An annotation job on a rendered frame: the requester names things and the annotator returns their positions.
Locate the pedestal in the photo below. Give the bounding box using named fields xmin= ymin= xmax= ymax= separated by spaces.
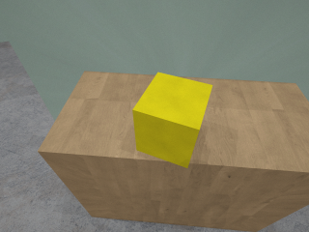
xmin=38 ymin=71 xmax=309 ymax=232

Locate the carton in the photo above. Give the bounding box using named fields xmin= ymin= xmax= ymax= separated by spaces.
xmin=132 ymin=72 xmax=212 ymax=168

